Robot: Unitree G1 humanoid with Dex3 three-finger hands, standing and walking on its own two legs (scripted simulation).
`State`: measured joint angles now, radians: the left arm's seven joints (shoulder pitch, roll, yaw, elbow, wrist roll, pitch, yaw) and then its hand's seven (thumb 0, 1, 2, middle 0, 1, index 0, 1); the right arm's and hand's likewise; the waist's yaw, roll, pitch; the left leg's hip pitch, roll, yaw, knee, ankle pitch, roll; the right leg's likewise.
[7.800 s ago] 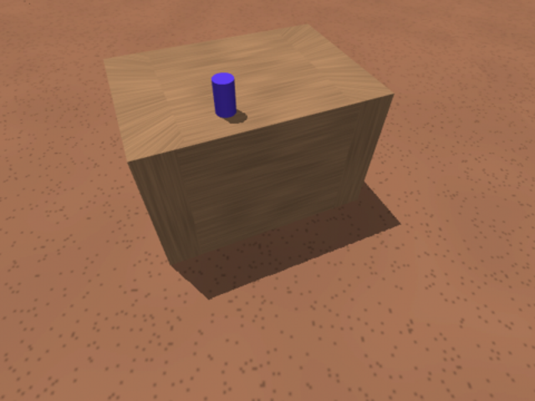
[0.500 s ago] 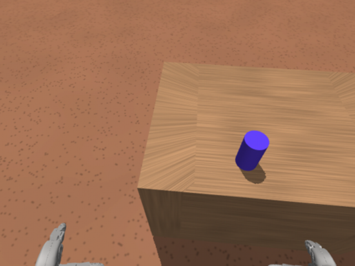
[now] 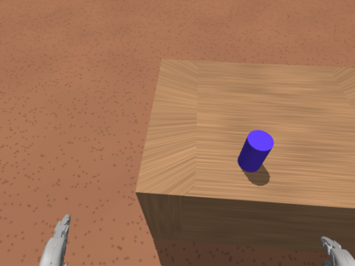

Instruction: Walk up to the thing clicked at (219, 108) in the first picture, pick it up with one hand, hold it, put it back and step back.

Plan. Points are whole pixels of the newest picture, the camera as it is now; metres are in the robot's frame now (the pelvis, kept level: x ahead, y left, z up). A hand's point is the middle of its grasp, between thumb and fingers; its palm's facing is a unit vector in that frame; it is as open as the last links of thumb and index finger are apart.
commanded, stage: go down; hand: right
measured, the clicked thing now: (254, 152) +0.45 -0.21 -0.08
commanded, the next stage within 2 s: none
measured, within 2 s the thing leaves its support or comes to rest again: neither
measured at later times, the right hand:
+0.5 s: hand out of the picture +0.15 -0.30 -0.08, palm faces +0.14 +0.95 -0.29, open 17.3 cm
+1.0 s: hand (335, 252) +0.18 -0.33 -0.06, palm faces +0.22 +0.94 -0.26, open 17.5 cm
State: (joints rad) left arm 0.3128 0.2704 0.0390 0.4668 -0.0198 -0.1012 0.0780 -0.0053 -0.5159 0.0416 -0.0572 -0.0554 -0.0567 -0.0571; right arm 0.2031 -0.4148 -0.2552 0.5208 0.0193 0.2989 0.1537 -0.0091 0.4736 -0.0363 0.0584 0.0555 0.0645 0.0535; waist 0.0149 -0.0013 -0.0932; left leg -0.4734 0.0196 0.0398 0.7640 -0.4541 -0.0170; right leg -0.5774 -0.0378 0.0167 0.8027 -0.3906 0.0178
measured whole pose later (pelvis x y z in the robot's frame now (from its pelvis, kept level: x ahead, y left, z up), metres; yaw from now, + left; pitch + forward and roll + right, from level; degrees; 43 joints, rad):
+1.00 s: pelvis -0.02 -0.01 -0.02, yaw -1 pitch +10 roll +2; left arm 0.37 0.26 0.02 0.36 -0.02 -0.15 0.14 -0.01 -0.53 0.05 -0.06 -0.05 -0.06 -0.06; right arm 0.19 -0.48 -0.39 0.35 0.10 0.28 0.23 -0.01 0.55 -0.05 0.05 0.06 0.06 0.06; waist 0.01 0.00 -0.12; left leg -0.57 0.02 0.06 0.89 -0.49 -0.02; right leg -0.69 -0.03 0.04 0.94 -0.43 0.01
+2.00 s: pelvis -0.03 -0.02 -0.02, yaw +1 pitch +15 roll +3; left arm 0.31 0.26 -0.04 0.41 0.01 -0.16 0.11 -0.01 -0.53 0.05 -0.05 -0.05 -0.06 -0.05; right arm -0.43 -0.79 -0.62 1.11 0.12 -0.17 0.49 -0.02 0.60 -0.04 0.04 0.06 0.06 0.06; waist 0.09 0.04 -0.10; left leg -0.67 0.00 0.03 0.84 -0.43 -0.03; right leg -0.79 -0.05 0.02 0.92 -0.39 0.00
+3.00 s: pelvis -0.06 -0.02 -0.09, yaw +5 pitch +25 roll +6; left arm 0.39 0.26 0.05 0.02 0.08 -0.08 -0.01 -0.01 -0.54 0.05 -0.06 -0.05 -0.06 -0.05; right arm -0.70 -0.59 -0.57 1.13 0.08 -0.48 0.24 -0.02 0.61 -0.03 0.05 0.05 0.05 0.05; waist 0.24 0.01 -0.17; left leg -1.14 -0.04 0.05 1.23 -0.54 -0.03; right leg -1.27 -0.09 0.06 1.32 -0.50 0.00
